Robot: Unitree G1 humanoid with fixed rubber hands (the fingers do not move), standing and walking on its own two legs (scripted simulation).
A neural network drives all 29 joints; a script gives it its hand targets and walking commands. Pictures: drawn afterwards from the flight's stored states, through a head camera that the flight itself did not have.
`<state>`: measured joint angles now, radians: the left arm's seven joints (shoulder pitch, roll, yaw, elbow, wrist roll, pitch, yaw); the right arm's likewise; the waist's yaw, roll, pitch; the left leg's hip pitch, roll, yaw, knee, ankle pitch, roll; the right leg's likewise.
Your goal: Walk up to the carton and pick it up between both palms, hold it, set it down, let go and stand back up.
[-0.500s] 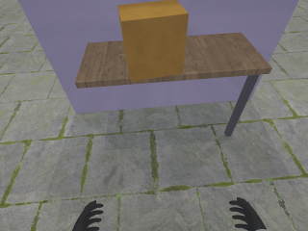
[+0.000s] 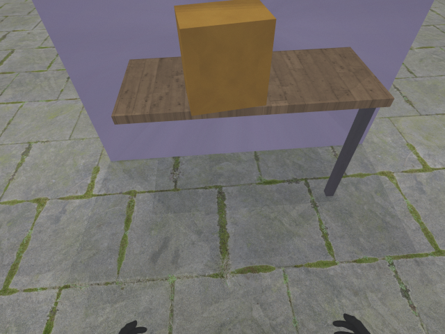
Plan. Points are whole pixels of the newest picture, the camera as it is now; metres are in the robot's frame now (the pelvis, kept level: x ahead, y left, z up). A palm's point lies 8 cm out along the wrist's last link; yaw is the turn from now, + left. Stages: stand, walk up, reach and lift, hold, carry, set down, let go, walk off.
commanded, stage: stand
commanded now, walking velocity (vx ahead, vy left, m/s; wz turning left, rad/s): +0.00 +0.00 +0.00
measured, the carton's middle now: (223, 59) +0.94 +0.01 +0.04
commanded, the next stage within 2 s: walk up in 1.84 s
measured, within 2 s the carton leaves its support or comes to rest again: neither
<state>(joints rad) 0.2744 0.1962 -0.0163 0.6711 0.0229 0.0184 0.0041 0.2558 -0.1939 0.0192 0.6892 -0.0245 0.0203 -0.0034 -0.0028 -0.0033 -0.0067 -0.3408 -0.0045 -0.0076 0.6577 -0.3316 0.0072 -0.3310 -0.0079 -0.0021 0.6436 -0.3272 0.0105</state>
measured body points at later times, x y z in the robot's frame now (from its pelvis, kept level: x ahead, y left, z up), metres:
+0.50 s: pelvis +0.00 +0.00 +0.00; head +0.01 +0.01 +0.45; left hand +0.10 +0.23 -0.12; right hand +0.10 -0.23 -0.12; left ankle +0.01 +0.11 -0.72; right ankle +0.01 -0.13 -0.72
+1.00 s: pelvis +0.01 +0.00 +0.01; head +0.02 +0.00 +0.46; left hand +0.07 +0.23 -0.13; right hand +0.07 -0.24 -0.13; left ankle +0.01 +0.11 -0.72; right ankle +0.01 -0.13 -0.72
